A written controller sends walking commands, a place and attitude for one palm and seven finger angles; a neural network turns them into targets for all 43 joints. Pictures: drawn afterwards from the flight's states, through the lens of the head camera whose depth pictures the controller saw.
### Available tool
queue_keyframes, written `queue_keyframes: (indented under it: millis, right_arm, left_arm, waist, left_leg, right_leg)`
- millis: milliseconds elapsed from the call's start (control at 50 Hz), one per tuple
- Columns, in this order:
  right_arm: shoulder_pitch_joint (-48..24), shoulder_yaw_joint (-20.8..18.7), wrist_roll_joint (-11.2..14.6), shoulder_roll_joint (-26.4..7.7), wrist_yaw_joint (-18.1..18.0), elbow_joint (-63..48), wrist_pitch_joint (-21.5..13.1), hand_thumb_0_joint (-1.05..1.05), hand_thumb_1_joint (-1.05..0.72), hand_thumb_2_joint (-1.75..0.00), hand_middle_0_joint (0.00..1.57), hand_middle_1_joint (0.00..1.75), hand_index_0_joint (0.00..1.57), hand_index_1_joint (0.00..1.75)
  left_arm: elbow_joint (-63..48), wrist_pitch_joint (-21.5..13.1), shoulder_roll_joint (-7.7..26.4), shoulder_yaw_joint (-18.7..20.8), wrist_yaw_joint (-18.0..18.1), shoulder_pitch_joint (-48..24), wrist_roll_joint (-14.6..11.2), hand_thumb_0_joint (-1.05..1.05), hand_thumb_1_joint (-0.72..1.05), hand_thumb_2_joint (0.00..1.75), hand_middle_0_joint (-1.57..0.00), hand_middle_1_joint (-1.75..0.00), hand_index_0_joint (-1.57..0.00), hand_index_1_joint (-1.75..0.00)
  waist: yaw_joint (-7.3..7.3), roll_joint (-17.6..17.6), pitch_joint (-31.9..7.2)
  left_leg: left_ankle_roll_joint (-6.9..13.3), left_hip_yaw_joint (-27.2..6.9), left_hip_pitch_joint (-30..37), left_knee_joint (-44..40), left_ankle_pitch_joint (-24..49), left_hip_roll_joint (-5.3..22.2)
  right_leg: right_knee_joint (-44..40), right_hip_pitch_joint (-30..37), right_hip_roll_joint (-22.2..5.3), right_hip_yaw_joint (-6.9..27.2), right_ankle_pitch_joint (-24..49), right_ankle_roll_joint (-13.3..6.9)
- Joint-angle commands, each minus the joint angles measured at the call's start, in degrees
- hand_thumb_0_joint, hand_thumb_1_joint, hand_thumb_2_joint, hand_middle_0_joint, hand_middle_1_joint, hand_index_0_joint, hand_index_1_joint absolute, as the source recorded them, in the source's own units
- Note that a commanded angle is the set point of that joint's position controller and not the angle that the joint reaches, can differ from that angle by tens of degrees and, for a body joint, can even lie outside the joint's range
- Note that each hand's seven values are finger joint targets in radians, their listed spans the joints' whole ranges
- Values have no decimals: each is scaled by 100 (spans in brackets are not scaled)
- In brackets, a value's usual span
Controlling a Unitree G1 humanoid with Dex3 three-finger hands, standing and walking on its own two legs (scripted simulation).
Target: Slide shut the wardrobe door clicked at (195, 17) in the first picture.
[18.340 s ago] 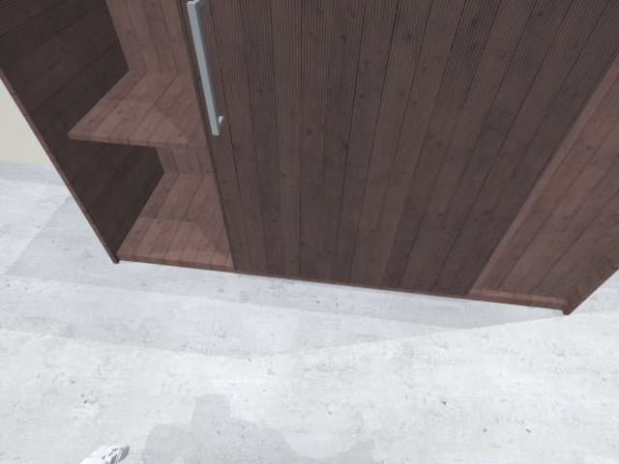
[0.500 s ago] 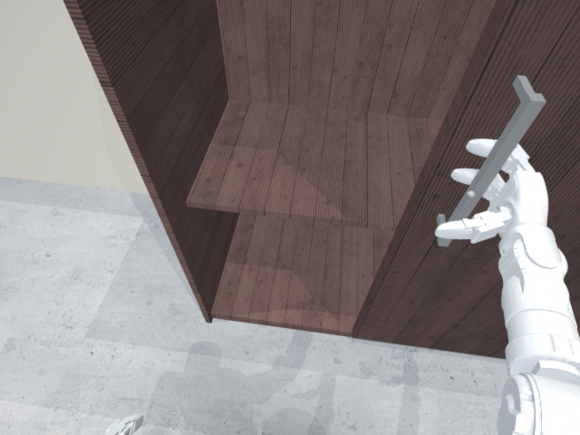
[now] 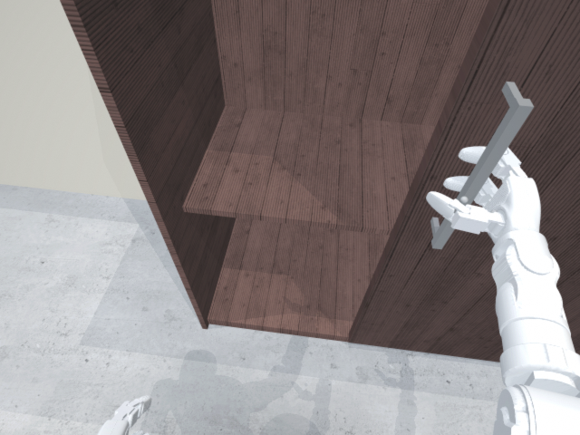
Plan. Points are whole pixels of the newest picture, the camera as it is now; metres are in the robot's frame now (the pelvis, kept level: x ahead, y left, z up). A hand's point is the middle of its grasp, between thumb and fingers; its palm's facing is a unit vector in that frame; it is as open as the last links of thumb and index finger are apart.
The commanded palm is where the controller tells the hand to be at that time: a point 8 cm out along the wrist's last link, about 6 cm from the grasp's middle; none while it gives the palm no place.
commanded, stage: grip the handle and tug to test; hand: right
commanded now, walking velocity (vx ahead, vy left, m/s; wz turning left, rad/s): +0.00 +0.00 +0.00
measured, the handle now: (468, 179) +0.49 -0.20 +0.11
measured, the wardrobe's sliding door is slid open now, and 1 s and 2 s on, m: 0.49 0.49 0.49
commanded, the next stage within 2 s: tug the door sideways, standing still in 0.98 s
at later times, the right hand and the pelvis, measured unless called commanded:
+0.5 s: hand (463, 198) +0.43 -0.18 +0.13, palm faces +0.03 +1.00 -0.01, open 5.5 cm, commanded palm +0.39 -0.23 +0.12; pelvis +0.01 +0.00 +0.00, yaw +1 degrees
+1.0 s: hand (461, 200) +0.42 -0.18 +0.13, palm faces +0.03 +1.00 -0.01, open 5.7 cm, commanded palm +0.37 -0.23 +0.12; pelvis +0.04 -0.01 +0.01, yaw +2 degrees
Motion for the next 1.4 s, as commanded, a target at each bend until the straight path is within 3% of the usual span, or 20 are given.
queue_keyframes:
  millis: [0,40,80,120,140,220,360,420,460,540,760,880,1000,1060,1080,1160,1200,1280,1360,1380]
  right_arm:
    - [-2188,-398,80,-1387,7,-1510,-518,0,-57,-76,42,135,42,135]
    - [-2094,-227,75,-1196,25,-1578,-521,0,-67,-80,43,137,43,137]
    - [-2002,-426,80,-1430,20,-1630,-518,0,-76,-84,44,138,44,138]
    - [-1999,-272,81,-1241,43,-1652,-493,0,-85,-88,44,139,44,139]
    - [-1963,-277,87,-1215,16,-1646,-488,0,-90,-90,45,140,45,140]
    - [-1905,-490,85,-1461,5,-1613,-451,0,-90,-90,45,140,45,140]
    - [-1621,-322,100,-1168,-29,-1842,-414,0,-90,-90,45,140,45,140]
    - [-1585,-452,77,-1333,-51,-1838,-381,0,-90,-90,45,140,45,140]
    - [-1697,-452,80,-1352,-40,-1772,-352,0,-90,-90,45,140,45,140]
    - [-1612,-349,86,-1240,-26,-2068,-379,0,-90,-90,45,140,45,140]
    - [60,-455,227,-1087,-21,-2908,-260,0,-90,-90,45,140,45,140]
    - [681,-211,266,-767,-82,-3624,-60,0,-90,-90,45,140,45,140]
    - [1173,-191,298,-647,-160,-4239,130,0,-90,-90,45,140,45,140]
    - [1445,-116,300,-503,-211,-4521,179,0,-90,-90,45,140,45,140]
    - [1211,-132,276,-610,-253,-4561,178,0,-90,-90,45,140,45,140]
    - [-32,378,171,-162,-398,-4311,195,0,-90,-90,45,140,45,140]
    - [-535,700,96,98,-458,-4186,227,0,-90,-90,45,140,45,140]
    - [-678,1168,-63,519,-530,-4279,231,0,-90,-90,45,140,45,140]
    - [-854,1634,-175,889,-588,-4282,194,0,-90,-90,45,140,45,140]
    - [-906,1733,-198,952,-599,-4341,174,0,-90,-90,45,140,45,140]
  left_arm:
    - [-640,-235,789,329,45,72,22,0,90,90,-20,-30,-20,-30]
    - [-682,-235,757,313,32,39,20,0,90,90,-20,-30,-20,-30]
    - [-675,-230,792,336,40,56,24,0,90,90,-20,-30,-20,-30]
    - [-697,-239,765,321,35,28,8,0,90,90,-20,-30,-20,-30]
    - [-681,-234,766,323,37,45,20,0,90,90,-20,-30,-20,-30]
    - [-656,-234,799,346,54,76,21,0,90,90,-20,-30,-20,-30]
    - [-699,-246,778,360,22,64,23,0,90,90,-20,-30,-20,-30]
    - [-681,-227,789,367,26,65,29,0,90,90,-20,-30,-20,-30]
    - [-671,-213,806,359,32,78,24,0,90,90,-20,-30,-20,-30]
    - [-717,-224,758,364,27,30,32,0,90,90,-20,-30,-20,-30]
    - [-1033,-317,705,367,-57,-186,5,0,90,90,-20,-30,-20,-30]
    - [-1139,-407,647,367,-80,-288,-1,0,90,90,-20,-30,-20,-30]
    - [-1175,-496,646,389,-77,-331,14,0,90,90,-20,-30,-20,-30]
    - [-1190,-558,612,387,-78,-380,27,0,90,90,-20,-30,-20,-30]
    - [-1133,-561,628,377,-69,-379,34,0,90,90,-20,-30,-20,-30]
    - [-867,-613,632,402,-6,-299,47,0,90,90,-20,-30,-20,-30]
    - [-730,-624,614,391,6,-250,56,0,90,90,-20,-30,-20,-30]
    - [-675,-668,564,419,-30,-238,95,0,90,90,-20,-30,-20,-30]
    - [-655,-691,526,407,-67,-291,117,0,90,90,-20,-30,-20,-30]
    - [-659,-692,518,401,-76,-297,127,0,90,90,-20,-30,-20,-30]
  waist:
    - [-38,32,-1931]
    - [-19,13,-1855]
    - [-67,20,-1973]
    - [-43,-126,-1799]
    - [-32,59,-1782]
    - [-76,-53,-1830]
    - [-78,85,-1943]
    - [-104,-48,-1875]
    - [-55,165,-1839]
    - [-91,-58,-1964]
    - [-352,29,-2019]
    - [-378,-167,-1942]
    - [-383,82,-2020]
    - [-419,-20,-2008]
    - [-381,-80,-1962]
    - [-74,85,-1683]
    - [16,-181,-1708]
    - [17,-162,-2098]
    - [83,60,-2042]
    - [72,-77,-2142]
  left_leg:
    - [39,-72,57,-535,2686,-143]
    - [46,-63,89,-545,2729,-139]
    - [33,-77,157,-522,2809,-143]
    - [49,-50,23,-540,2683,-149]
    - [44,-49,71,-563,2707,-153]
    - [43,-66,91,-558,2713,-146]
    - [25,-41,181,-520,3011,-148]
    - [36,-48,161,-515,2989,-144]
    - [16,-54,204,-529,3009,-141]
    - [38,-59,247,-509,3132,-132]
    - [19,-12,691,-433,3829,-106]
    - [-3,36,655,-418,3966,-95]
    - [-42,72,809,-391,4404,-55]
    - [-41,96,818,-389,4399,-32]
    - [-35,103,783,-388,4378,-26]
    - [-32,137,292,-439,3920,-53]
    - [-11,160,73,-394,3732,-29]
    - [-5,185,-10,-286,3746,-7]
    - [4,209,-163,-265,3473,-17]
    - [14,207,-191,-234,3409,-16]
  right_leg:
    - [-219,1856,286,113,1734,-283]
    - [-218,1828,292,98,1766,-295]
    - [-235,1842,285,93,1810,-286]
    - [-253,1859,281,98,1767,-268]
    - [-236,1809,279,97,1770,-294]
    - [-268,1837,272,88,1781,-276]
    - [-250,1921,267,78,2074,-285]
    - [-240,1904,267,76,2065,-272]
    - [-255,1789,269,68,1982,-286]
    - [-209,1956,270,61,2196,-286]
    - [-258,1974,240,-13,2704,-270]
    - [-243,2142,190,-2,3160,-253]
    - [-208,2236,163,-14,3590,-250]
    - [-206,2280,148,-6,3711,-241]
    - [-200,2274,151,11,3697,-225]
    - [-135,2337,138,111,3449,-218]
    - [-88,2469,140,196,3574,-183]
    - [15,2759,126,322,4052,-187]
    - [42,2722,116,425,3895,-202]
    - [49,2787,125,464,3944,-193]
